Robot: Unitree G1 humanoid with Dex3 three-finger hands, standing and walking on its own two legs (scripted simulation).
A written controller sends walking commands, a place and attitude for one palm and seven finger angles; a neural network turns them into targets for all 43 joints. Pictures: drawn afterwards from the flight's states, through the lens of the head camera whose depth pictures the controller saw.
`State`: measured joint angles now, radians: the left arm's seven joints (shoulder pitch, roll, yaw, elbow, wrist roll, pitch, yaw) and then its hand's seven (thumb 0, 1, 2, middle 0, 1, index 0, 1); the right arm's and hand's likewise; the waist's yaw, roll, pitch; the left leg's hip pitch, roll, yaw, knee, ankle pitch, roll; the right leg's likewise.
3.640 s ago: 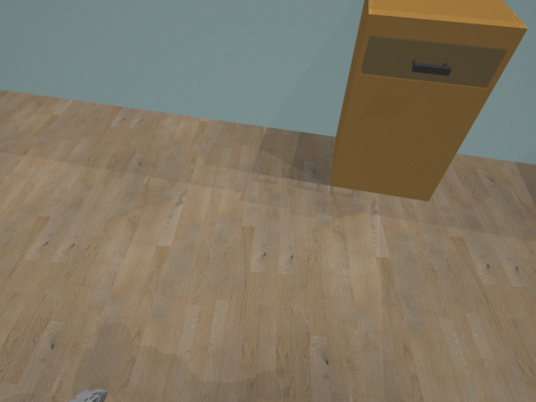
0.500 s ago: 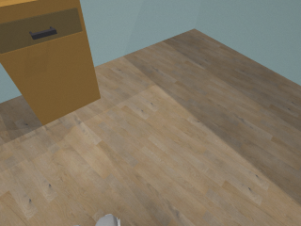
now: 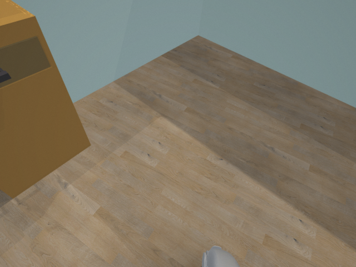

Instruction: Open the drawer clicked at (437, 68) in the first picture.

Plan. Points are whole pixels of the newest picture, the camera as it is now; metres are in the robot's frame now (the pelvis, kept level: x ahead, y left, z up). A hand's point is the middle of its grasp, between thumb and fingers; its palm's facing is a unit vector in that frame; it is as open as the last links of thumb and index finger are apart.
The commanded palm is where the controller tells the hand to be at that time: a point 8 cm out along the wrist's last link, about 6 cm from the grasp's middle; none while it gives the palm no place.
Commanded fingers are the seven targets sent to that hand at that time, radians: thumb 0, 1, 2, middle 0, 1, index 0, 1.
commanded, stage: walk to a spot facing it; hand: left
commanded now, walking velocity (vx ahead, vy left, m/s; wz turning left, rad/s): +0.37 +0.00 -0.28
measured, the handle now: out of the picture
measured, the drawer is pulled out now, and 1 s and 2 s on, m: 0.00 0.00 0.00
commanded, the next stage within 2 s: turn to face it in 0.46 s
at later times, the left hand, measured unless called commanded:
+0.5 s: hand (131, 222) +0.26 +0.13 -0.17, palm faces -0.01 -0.98 -0.18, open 7.3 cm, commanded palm none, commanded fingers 0.00 0.90 0.90 -0.20 -0.30 -0.20 -0.30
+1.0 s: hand (127, 156) +0.47 +0.18 -0.16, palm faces +0.13 -0.96 -0.23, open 7.4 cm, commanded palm none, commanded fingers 0.00 0.90 0.90 -0.20 -0.30 -0.20 -0.30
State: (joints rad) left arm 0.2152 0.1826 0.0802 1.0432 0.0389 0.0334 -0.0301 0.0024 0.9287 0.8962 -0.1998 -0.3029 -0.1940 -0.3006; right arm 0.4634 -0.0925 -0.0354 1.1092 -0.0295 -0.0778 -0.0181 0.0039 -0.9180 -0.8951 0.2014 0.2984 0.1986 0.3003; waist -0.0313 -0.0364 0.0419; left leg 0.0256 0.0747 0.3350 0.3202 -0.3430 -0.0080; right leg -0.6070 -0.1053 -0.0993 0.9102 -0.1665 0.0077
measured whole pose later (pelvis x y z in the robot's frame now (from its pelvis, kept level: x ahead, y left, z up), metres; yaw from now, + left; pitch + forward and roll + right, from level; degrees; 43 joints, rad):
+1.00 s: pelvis +0.38 -0.02 -0.01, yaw +7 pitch +0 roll -1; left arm 0.14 0.19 0.07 0.93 0.02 0.02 0.02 0.00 0.91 0.90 -0.20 -0.30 -0.19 -0.30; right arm 0.25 -0.19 -0.07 1.00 -0.03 0.03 0.01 0.00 -0.93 -0.89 0.20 0.30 0.20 0.30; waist -0.04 0.01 0.05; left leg -0.34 -0.02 0.02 0.50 -0.17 0.05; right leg -0.43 -0.07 -0.03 0.81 -0.39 0.07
